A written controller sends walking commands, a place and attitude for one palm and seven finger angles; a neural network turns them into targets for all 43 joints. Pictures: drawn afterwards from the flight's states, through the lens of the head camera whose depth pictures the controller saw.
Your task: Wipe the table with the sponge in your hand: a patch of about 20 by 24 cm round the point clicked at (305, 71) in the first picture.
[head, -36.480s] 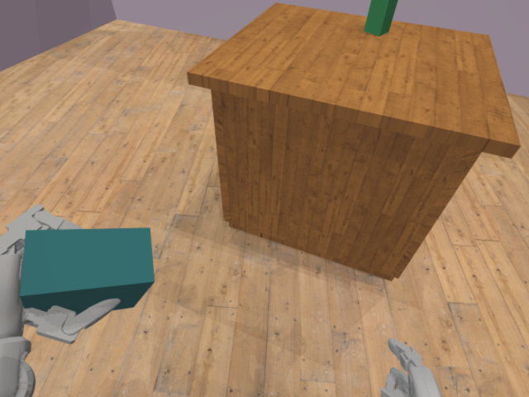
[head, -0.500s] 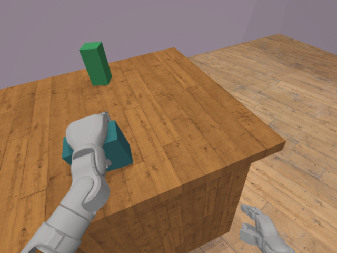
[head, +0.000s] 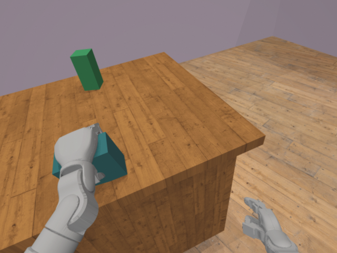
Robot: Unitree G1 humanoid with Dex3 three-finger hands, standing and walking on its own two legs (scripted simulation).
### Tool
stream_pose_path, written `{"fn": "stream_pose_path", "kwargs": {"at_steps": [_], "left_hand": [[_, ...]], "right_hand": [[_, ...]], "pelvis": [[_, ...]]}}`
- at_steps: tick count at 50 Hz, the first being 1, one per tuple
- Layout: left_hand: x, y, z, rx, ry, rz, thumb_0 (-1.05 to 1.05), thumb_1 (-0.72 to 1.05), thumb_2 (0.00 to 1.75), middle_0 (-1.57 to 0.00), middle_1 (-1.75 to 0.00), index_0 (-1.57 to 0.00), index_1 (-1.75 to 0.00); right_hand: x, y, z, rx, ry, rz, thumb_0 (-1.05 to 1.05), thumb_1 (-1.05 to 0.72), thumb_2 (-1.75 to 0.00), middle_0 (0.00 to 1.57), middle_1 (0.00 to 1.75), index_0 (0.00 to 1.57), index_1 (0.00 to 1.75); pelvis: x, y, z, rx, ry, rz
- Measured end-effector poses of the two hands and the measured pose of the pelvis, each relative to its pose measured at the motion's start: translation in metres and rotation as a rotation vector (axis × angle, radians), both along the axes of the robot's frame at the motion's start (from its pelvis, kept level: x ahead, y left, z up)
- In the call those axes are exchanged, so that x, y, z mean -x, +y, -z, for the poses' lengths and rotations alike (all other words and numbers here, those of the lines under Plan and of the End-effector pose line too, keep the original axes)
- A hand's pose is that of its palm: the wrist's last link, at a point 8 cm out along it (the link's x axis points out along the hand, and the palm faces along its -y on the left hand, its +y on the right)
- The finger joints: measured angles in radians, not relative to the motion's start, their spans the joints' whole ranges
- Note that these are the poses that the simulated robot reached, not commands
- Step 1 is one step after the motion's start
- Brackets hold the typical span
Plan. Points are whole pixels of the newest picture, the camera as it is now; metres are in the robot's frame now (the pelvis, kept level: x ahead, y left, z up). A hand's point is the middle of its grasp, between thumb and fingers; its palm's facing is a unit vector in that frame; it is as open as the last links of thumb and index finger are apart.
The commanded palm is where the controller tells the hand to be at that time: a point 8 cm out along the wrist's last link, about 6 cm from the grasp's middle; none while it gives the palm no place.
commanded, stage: slide back across to the middle lane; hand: left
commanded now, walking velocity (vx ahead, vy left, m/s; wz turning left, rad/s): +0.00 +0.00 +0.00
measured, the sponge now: (96, 166) +0.29 +0.23 +0.09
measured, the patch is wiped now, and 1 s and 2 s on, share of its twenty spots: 0.95 1.00 1.00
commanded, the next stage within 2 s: wipe forward along the middle lane in 0.72 s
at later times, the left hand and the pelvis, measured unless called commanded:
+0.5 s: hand (74, 169) +0.24 +0.24 +0.14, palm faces +0.17 -0.15 -0.97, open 9.9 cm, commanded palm +0.20 +0.25 +0.18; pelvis -0.01 -0.02 +0.00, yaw -2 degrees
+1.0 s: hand (52, 175) +0.23 +0.29 +0.13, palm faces +0.07 -0.05 -1.00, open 9.9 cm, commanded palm +0.21 +0.29 +0.17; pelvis -0.02 +0.00 +0.00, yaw +0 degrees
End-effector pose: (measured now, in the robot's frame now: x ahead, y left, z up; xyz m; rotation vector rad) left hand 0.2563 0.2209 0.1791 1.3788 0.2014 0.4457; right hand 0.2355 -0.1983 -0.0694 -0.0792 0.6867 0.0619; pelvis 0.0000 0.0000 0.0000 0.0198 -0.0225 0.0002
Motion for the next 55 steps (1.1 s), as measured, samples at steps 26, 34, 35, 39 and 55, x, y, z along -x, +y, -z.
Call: {"fn": "stream_pose_path", "kwargs": {"at_steps": [26,34,35,39,55], "left_hand": [[0.043,0.023,-0.008,0.028,0.03,-0.02,0.0,-0.47,1.07,-0.7,-1.39,-0.73,-1.36],[0.055,0.037,-0.006,-0.016,0.071,-0.04,-0.01,-0.47,1.07,-0.71,-1.38,-0.73,-1.35],[0.055,0.039,-0.005,-0.023,0.076,-0.042,-0.01,-0.47,1.07,-0.71,-1.38,-0.73,-1.35],[0.054,0.042,-0.003,-0.038,0.094,-0.037,-0.01,-0.47,1.07,-0.71,-1.38,-0.74,-1.35],[0.037,0.074,0.0,-0.067,0.146,-0.072,-0.01,-0.48,1.07,-0.72,-1.37,-0.75,-1.34]], "right_hand": [[0.024,-0.036,0.003,0.065,-0.021,0.075,0.01,-0.91,-0.9,0.2,0.3,0.2,0.3],[0.026,-0.031,0.007,0.084,-0.037,0.062,0.01,-0.91,-0.9,0.2,0.3,0.2,0.3],[0.026,-0.03,0.007,0.084,-0.038,0.059,0.01,-0.91,-0.9,0.2,0.3,0.2,0.3],[0.025,-0.023,0.006,0.078,-0.052,0.05,0.01,-0.91,-0.9,0.2,0.3,0.2,0.3],[0.028,-0.012,0.004,0.101,-0.046,0.046,0.01,-0.91,-0.9,0.2,0.3,0.2,0.3]], "pelvis": [[0.012,-0.016,0.001,-0.009,-0.03,0.037],[0.017,-0.013,0.001,-0.008,-0.036,0.021],[0.018,-0.013,0.001,-0.008,-0.036,0.019],[0.02,-0.011,0.001,-0.007,-0.035,0.017],[0.022,0.0,-0.001,0.0,-0.028,-0.001]]}}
